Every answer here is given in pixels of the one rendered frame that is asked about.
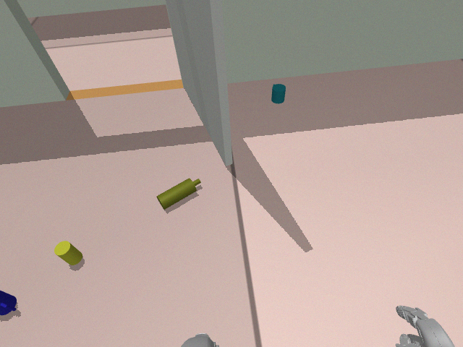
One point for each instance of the right robot hand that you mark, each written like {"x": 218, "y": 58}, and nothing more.
{"x": 431, "y": 334}

